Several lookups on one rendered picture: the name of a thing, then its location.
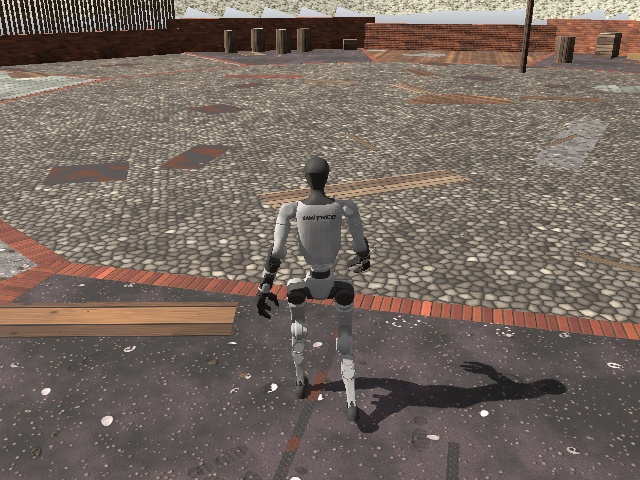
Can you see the robot left shin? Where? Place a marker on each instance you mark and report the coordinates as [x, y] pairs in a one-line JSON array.
[[299, 355]]

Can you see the robot left upper arm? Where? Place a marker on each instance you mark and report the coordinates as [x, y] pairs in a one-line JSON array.
[[286, 212]]

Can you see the robot right upper arm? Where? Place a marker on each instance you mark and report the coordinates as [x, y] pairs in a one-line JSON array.
[[350, 210]]

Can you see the robot left hand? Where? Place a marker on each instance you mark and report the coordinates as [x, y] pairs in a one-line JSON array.
[[261, 305]]

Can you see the robot shin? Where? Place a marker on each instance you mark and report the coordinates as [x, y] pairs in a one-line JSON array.
[[299, 355], [348, 371]]

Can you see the robot left forearm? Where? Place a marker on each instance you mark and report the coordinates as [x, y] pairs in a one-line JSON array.
[[269, 273]]

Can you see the robot right forearm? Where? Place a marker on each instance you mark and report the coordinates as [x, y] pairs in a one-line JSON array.
[[364, 256]]

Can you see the robot right shin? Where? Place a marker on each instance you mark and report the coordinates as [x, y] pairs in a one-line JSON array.
[[348, 371]]

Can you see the robot right hand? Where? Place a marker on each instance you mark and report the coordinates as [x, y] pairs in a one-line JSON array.
[[354, 261]]

